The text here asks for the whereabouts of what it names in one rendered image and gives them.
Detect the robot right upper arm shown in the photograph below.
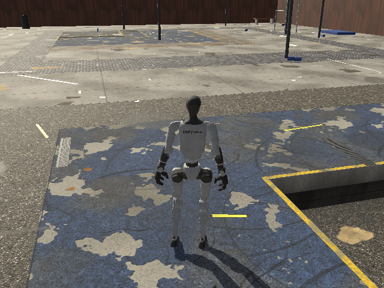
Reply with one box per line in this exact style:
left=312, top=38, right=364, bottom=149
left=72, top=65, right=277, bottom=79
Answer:
left=205, top=122, right=220, bottom=156

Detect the robot left hand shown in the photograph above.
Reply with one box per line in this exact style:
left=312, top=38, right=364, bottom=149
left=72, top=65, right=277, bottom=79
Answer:
left=155, top=170, right=169, bottom=185

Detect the robot right shin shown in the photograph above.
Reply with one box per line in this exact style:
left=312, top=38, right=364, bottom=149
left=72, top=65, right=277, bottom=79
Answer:
left=199, top=200, right=209, bottom=241

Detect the left robot forearm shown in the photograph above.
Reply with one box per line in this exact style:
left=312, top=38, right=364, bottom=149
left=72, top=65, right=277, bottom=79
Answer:
left=157, top=145, right=169, bottom=173

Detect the right robot forearm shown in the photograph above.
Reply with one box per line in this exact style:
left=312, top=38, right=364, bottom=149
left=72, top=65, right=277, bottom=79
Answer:
left=214, top=147, right=226, bottom=176

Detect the robot shin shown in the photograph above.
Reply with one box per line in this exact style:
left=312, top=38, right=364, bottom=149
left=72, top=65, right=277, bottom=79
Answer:
left=172, top=197, right=181, bottom=239
left=199, top=200, right=209, bottom=241

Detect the robot right hand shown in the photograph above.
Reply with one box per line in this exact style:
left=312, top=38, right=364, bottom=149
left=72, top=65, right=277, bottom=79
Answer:
left=214, top=175, right=228, bottom=191

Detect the robot left upper arm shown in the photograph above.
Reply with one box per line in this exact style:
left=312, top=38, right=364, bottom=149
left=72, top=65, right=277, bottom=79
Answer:
left=164, top=121, right=181, bottom=154

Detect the robot left shin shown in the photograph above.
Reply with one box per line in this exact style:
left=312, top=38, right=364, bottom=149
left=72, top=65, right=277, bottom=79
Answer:
left=172, top=197, right=181, bottom=239

